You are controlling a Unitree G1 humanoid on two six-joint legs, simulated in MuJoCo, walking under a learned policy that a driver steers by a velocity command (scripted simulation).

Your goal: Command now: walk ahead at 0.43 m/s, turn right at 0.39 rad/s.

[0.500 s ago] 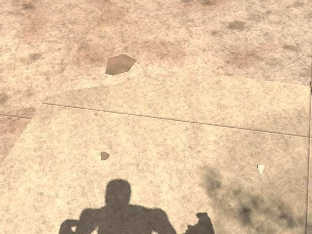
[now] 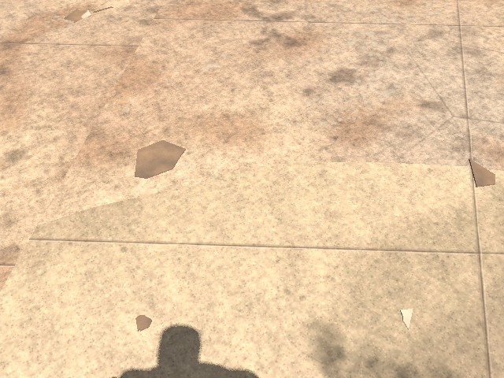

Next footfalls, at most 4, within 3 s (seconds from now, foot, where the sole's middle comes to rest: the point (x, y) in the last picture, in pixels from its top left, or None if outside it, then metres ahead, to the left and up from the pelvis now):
0.10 right None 0.20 -0.15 -0.78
0.56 left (273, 370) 0.52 -0.05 -0.78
0.94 right None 0.37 -0.25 -0.78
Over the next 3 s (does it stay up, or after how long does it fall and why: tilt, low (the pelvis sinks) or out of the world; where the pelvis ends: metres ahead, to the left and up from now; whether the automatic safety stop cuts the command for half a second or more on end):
stays up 0.41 -0.15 0.00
